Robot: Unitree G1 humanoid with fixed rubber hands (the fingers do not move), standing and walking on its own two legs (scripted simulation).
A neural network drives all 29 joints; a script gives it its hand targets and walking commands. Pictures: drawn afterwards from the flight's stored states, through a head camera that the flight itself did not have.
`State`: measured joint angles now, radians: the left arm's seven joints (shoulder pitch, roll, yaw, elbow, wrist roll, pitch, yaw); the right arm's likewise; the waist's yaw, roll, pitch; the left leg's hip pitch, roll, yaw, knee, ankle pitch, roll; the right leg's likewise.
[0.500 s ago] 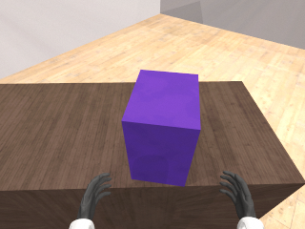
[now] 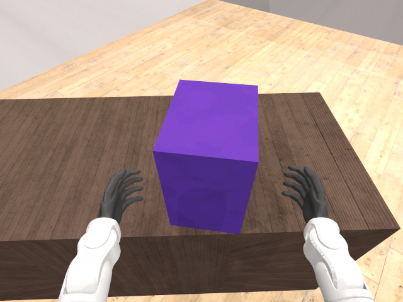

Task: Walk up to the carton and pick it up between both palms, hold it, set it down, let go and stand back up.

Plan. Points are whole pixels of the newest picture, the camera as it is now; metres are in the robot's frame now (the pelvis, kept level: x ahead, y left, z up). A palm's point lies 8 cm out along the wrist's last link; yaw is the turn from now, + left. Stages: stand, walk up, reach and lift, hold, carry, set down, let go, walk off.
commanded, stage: reach and lift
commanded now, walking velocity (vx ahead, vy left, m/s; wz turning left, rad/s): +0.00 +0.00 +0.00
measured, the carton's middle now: (211, 160) +0.44 +0.01 +0.01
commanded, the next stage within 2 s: none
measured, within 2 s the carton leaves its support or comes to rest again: neither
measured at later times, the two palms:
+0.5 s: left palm (114, 163) +0.34 +0.20 +0.12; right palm (313, 163) +0.35 -0.17 +0.12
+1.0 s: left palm (117, 113) +0.41 +0.19 +0.18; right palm (316, 118) +0.41 -0.18 +0.17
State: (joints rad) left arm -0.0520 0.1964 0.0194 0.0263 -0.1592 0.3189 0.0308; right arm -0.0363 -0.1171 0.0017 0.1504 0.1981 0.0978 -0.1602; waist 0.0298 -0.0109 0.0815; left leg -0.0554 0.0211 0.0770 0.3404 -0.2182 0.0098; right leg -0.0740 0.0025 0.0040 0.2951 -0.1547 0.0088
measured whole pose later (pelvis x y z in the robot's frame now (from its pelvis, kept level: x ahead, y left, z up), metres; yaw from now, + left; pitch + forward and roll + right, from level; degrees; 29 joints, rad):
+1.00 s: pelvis +0.00 -0.01 +0.00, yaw +1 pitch +3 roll -1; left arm -0.78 0.32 0.12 0.40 -0.16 0.62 0.03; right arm -0.77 -0.24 0.01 0.53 0.38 0.39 -0.22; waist -0.05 -0.01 -0.03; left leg -0.22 0.04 0.05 0.40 -0.22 0.00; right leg -0.21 0.02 -0.02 0.31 -0.14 0.00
